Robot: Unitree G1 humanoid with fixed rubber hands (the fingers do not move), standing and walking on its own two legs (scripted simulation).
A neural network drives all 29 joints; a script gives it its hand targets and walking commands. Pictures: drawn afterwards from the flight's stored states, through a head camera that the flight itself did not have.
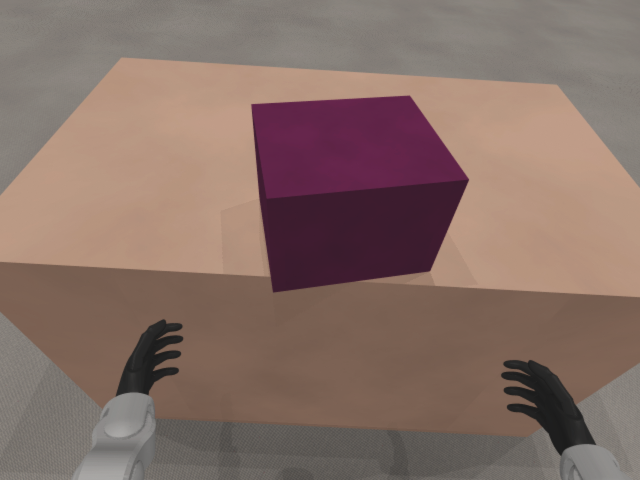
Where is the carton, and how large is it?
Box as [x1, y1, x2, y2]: [251, 96, 468, 292]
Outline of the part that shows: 410,96 251,104 259,198 273,292 428,271 430,269 468,179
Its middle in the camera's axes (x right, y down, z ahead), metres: +0.04 -0.08 +0.62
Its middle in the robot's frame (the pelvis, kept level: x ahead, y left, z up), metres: +0.52 -0.01 +0.07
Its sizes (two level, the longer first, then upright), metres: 0.260 0.220 0.193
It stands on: a pedestal, 0.74 m high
